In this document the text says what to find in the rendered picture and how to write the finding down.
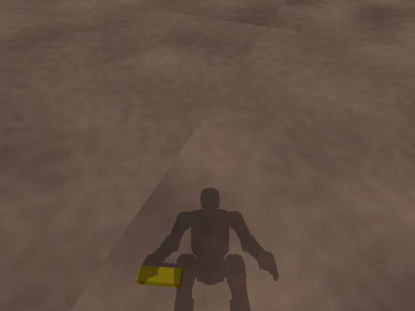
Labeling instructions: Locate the carton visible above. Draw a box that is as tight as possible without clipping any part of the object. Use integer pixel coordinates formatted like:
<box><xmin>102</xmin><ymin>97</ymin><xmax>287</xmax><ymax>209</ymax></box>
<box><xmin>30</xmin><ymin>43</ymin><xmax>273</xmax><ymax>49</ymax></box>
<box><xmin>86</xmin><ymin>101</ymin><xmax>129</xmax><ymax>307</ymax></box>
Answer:
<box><xmin>136</xmin><ymin>265</ymin><xmax>183</xmax><ymax>288</ymax></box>

